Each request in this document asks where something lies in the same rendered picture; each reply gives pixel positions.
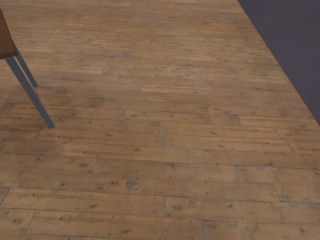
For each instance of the table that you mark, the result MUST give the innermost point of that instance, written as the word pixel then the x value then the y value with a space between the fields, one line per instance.
pixel 8 50

